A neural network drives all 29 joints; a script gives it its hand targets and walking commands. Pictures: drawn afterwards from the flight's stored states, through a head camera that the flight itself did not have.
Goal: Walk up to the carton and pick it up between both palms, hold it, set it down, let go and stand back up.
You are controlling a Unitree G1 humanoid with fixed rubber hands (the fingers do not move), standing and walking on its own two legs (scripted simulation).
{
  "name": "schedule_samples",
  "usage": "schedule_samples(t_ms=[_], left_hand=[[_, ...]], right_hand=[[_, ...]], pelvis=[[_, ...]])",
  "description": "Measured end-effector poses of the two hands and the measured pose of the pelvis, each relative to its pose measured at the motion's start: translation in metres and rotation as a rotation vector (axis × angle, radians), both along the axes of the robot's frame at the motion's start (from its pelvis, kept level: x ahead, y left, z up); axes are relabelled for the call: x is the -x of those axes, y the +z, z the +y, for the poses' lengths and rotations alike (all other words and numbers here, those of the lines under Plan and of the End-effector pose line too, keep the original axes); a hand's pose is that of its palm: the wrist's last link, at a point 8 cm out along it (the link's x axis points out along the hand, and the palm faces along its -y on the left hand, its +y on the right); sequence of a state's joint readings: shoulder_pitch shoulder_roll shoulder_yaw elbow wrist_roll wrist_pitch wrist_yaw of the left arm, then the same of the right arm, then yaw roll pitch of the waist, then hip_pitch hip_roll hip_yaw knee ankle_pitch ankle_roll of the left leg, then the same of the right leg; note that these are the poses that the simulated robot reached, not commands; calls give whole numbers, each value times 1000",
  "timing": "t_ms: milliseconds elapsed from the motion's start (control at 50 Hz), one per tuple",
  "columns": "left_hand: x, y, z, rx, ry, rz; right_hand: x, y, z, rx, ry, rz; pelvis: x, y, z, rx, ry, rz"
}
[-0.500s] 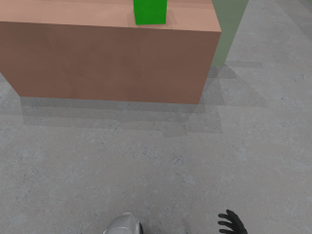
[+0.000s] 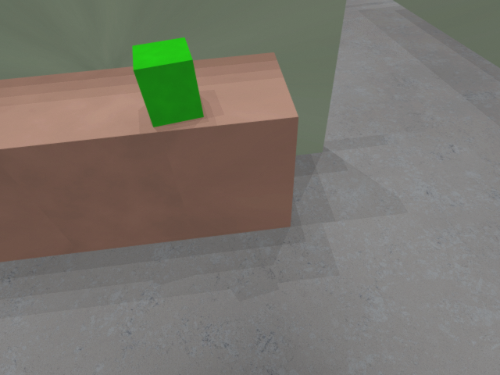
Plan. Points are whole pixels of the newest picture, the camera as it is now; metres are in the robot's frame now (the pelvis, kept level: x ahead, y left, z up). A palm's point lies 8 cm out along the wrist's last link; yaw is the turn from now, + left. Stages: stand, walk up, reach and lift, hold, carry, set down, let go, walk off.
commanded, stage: walk up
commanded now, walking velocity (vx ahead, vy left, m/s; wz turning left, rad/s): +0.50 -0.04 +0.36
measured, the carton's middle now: (169, 82) +1.01 +0.30 -0.02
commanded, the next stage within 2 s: none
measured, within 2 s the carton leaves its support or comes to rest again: neither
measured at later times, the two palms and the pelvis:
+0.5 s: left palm out of the picture +0.15 +0.26 -0.15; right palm (311, 247) +0.43 -0.12 -0.16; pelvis +0.27 +0.06 -0.02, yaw +12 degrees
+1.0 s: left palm (140, 222) +0.48 +0.29 -0.10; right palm (342, 212) +0.54 -0.21 -0.16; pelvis +0.47 +0.03 +0.00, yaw +17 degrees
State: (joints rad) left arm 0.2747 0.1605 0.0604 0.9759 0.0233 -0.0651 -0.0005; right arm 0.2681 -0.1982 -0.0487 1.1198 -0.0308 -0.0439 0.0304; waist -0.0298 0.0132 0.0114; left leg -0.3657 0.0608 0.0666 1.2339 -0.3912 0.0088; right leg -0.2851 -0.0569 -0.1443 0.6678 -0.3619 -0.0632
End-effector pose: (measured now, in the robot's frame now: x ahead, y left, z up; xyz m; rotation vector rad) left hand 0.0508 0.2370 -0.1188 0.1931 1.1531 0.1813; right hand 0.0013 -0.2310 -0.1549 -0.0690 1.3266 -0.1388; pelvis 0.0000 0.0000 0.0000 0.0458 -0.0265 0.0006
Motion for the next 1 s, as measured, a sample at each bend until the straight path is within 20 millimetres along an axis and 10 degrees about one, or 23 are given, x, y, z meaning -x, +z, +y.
schedule_samples(t_ms=[200, 380, 460, 600, 780, 860, 1000], left_hand=[[71, -1, -32, 81, 280, 285], [36, -15, -29, 124, 410, 469], [-42, -31, 2, 116, 421, 387], [-262, -6, 75, -2, 213, 5], [-453, 25, 65, -28, 62, -216], [-483, 20, 53, -53, 89, -235], [-427, 19, 49, -82, 265, -53]], right_hand=[[-266, 52, -5, 83, 266, -278], [-426, 26, 98, -36, 433, -357], [-443, 6, 119, -44, 407, -318], [-387, 2, 77, 13, 258, -56], [-368, 6, 35, 37, 143, 165], [-409, -13, 21, 24, 154, 180], [-536, -5, 17, 31, 284, 13]], pelvis=[[-98, 12, -4, 24, 124, 6], [-207, -17, 33, 16, 184, 26], [-250, -25, 53, -7, 216, 6], [-312, -4, 65, -31, 224, -11], [-396, 0, 46, -36, 232, -26], [-435, -13, 33, -17, 255, -39], [-466, 0, 26, -20, 291, -49]])
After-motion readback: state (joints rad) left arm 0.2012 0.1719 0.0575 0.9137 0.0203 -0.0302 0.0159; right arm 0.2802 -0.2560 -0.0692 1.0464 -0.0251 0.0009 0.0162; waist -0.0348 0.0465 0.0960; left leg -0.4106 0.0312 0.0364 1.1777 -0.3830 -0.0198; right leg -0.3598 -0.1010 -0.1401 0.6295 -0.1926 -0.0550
